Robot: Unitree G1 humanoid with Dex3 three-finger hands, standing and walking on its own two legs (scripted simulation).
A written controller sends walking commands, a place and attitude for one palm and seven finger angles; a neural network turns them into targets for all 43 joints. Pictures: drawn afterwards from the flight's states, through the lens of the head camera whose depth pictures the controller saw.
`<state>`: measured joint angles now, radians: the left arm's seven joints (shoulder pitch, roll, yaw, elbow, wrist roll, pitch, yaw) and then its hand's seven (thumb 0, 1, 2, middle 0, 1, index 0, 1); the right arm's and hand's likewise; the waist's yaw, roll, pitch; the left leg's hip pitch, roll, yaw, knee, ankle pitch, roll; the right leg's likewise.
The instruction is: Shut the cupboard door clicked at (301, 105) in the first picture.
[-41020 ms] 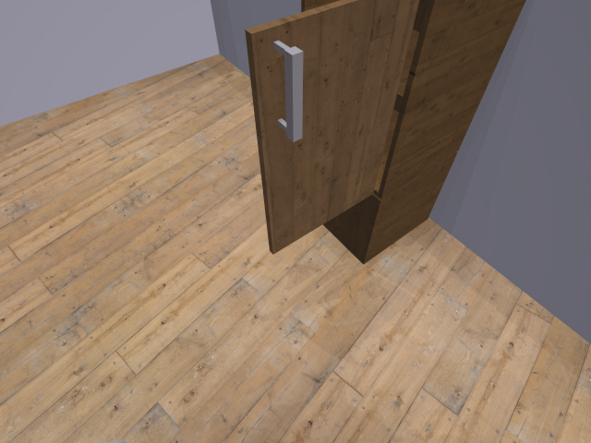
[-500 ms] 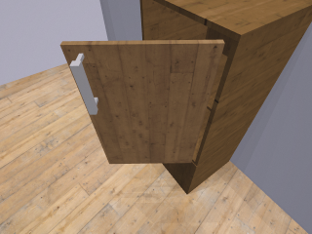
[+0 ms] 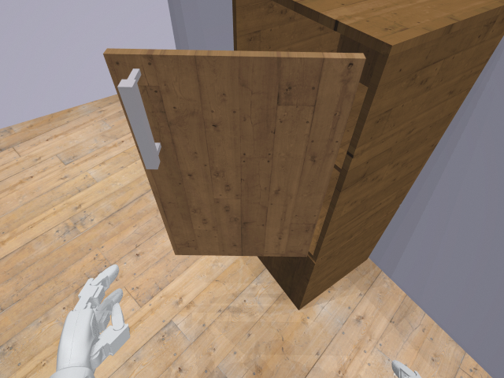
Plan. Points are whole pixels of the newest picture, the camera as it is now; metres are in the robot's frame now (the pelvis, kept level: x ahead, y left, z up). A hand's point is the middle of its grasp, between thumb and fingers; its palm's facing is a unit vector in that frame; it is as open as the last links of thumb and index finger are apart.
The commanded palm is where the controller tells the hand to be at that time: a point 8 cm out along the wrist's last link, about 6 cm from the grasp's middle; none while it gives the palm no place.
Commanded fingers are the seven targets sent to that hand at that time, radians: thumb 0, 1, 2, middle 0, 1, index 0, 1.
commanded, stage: raise the hand and make a fist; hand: left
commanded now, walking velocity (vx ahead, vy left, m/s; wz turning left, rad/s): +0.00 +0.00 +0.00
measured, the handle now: (144, 122) +0.47 +0.20 +0.17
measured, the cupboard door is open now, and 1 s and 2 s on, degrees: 55 55 55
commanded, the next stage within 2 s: bring the fist close to the handle in 1.74 s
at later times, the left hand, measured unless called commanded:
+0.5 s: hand (121, 334) +0.18 +0.19 +0.04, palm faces -0.03 -1.00 -0.05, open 4.9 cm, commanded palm +0.14 +0.24 +0.05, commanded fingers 0.00 0.90 0.90 -0.82 -0.98 -0.82 -0.98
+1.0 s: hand (91, 300) +0.19 +0.20 +0.12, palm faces +0.03 -1.00 -0.06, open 3.1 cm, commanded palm +0.17 +0.25 +0.13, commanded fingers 0.00 0.90 0.90 -1.28 -1.48 -1.28 -1.48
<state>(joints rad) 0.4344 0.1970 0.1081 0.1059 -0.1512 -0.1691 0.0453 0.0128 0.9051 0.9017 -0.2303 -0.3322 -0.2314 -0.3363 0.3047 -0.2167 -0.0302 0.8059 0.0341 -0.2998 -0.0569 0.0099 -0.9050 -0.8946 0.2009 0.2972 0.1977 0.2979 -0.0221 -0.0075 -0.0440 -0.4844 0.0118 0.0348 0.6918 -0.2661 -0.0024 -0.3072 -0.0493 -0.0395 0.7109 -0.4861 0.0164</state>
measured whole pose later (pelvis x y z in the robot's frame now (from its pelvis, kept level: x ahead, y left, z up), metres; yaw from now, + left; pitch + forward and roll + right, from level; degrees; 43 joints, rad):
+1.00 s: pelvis -0.02 +0.01 -0.01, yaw +1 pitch +2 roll -2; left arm 0.35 0.28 0.19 -0.27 -0.31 -0.08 -0.23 0.01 0.89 0.90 -1.10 -1.29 -1.11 -1.29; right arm 0.23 -0.24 0.04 0.56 0.06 -0.29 -0.07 0.01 -0.90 -0.90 0.20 0.30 0.20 0.30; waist 0.05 0.05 -0.06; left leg -0.53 0.04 0.00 0.77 -0.28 0.01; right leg -0.32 -0.02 -0.06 0.74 -0.45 0.02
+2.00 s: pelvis -0.02 -0.01 +0.01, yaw +1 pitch -3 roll -1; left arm 0.14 0.28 0.23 -0.24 -0.30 0.15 -0.23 0.01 0.89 0.90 -1.30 -1.50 -1.30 -1.50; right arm 0.22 -0.24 0.07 0.63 0.07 -0.27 -0.08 0.01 -0.90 -0.90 0.20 0.30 0.20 0.30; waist 0.07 0.06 -0.02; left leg -0.32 0.03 0.00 0.57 -0.19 -0.01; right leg -0.13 -0.01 -0.06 0.56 -0.37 0.00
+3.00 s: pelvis +0.00 -0.01 +0.02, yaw -2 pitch +1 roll +0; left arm -0.41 0.30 0.25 0.35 -0.21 0.11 -0.15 0.01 0.90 0.90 -1.30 -1.50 -1.30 -1.50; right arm 0.24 -0.26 0.03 0.65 0.07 -0.10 -0.06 0.01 -0.90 -0.89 0.20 0.30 0.20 0.30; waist -0.01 0.04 -0.04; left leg -0.36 0.04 0.04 0.56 -0.21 -0.01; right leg -0.20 -0.01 -0.02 0.56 -0.38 0.00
